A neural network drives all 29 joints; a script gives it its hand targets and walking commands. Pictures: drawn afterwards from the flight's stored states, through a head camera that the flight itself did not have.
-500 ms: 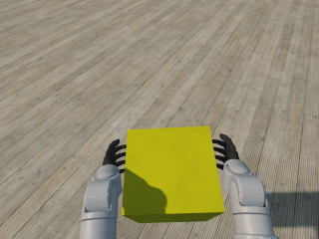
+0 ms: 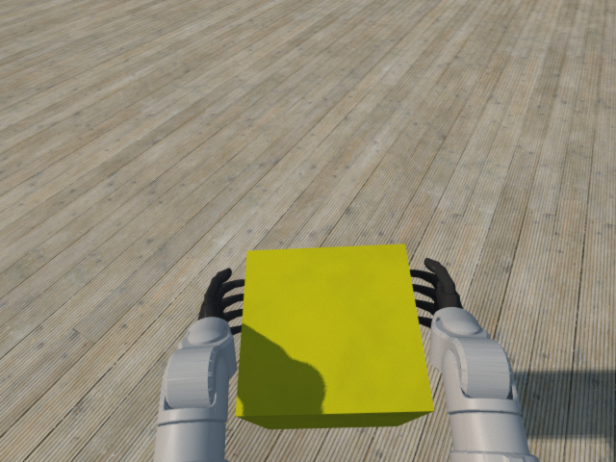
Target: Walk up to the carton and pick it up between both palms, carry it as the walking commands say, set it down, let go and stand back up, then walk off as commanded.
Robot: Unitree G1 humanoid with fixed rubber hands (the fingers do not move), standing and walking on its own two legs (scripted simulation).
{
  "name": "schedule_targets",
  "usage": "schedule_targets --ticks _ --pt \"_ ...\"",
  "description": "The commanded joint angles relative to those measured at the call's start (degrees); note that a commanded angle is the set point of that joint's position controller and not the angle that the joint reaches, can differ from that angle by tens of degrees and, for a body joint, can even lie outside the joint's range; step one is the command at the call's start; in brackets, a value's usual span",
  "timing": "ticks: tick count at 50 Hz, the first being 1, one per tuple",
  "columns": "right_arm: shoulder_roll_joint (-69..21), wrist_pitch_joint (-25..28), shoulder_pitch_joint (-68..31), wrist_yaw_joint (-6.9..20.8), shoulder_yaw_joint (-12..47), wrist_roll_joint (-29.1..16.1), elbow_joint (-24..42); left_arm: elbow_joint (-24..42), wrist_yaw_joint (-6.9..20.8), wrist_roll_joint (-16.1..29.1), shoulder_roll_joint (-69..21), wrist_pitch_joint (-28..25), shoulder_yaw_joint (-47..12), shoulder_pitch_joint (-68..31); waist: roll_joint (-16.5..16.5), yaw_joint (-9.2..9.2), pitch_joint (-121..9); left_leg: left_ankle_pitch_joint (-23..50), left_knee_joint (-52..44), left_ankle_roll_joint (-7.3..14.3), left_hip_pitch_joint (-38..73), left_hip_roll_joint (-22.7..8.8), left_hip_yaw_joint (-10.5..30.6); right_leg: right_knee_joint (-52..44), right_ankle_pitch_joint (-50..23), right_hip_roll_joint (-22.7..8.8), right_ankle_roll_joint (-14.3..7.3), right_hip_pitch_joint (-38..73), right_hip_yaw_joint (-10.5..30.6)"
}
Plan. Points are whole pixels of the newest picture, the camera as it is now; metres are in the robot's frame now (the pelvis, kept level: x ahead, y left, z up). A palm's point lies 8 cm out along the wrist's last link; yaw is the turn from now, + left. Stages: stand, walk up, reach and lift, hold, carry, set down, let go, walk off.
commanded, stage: carry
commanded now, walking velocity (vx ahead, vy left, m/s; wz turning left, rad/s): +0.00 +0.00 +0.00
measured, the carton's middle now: (329, 346) +0.29 +0.00 -0.04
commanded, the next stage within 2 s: none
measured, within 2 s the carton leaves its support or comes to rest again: neither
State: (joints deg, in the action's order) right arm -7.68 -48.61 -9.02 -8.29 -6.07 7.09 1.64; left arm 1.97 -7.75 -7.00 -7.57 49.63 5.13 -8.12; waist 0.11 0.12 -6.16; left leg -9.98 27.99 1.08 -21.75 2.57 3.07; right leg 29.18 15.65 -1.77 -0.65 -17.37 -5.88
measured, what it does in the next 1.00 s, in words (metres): stands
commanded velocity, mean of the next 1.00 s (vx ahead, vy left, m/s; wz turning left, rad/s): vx -0.06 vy -0.05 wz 0.00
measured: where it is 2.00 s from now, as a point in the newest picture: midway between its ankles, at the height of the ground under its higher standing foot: outside the picture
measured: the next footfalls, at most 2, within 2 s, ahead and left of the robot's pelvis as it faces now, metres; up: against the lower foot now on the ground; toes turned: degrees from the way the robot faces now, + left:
right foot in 1.40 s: -0.02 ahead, -0.19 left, +0.00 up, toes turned -2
left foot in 1.64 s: -0.12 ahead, +0.03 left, +0.00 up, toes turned +10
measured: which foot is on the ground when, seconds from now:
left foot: down 0.00-1.00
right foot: down 0.00-1.00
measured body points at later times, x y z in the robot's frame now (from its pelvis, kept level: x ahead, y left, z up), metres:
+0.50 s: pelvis +0.00 +0.00 +0.00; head -0.01 +0.00 +0.45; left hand +0.29 +0.15 +0.04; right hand +0.29 -0.15 +0.05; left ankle +0.04 +0.11 -0.74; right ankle -0.01 -0.11 -0.74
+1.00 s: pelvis -0.01 -0.01 +0.00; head -0.01 -0.01 +0.45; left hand +0.26 +0.14 +0.09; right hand +0.26 -0.16 +0.09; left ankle +0.04 +0.11 -0.74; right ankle -0.01 -0.11 -0.74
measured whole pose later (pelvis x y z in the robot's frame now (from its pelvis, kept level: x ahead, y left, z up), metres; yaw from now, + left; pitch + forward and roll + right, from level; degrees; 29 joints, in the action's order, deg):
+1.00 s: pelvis -0.01 -0.01 +0.00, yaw -1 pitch +5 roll -1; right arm -7.4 -63.5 -5.7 -12.4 -1.8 3.4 25.1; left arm 25.2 -12.6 -3.0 -7.4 64.4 1.4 -5.0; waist -0.5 0.9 -5.7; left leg -10.2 31.0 0.0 -25.4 0.9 3.1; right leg 31.2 15.2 -0.1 -1.6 -20.8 -5.9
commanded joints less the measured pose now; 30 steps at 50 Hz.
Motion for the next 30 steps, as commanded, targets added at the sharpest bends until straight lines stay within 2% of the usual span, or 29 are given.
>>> schedule_targets --ticks 1,30 --pt "-45.66 0.93 -20.73 11.81 27.51 -13.83 5.27 6.93 11.97 14.16 -43.57 -1.93 -27.75 -22.96 -0.18 -0.01 -13.74 12.26 -2.86 2.15 4.27 -7.18 4.95 -4.42 -3.60 -6.32 -1.77 6.89 6.52" --pt "-45.61 0.90 -20.82 11.81 27.50 -13.86 5.34 6.87 11.94 14.14 -43.61 -1.88 -27.71 -22.86 -0.17 -0.01 -13.71 12.07 -2.83 2.15 4.29 -7.22 4.84 -4.47 -3.50 -6.25 -1.80 6.75 6.60"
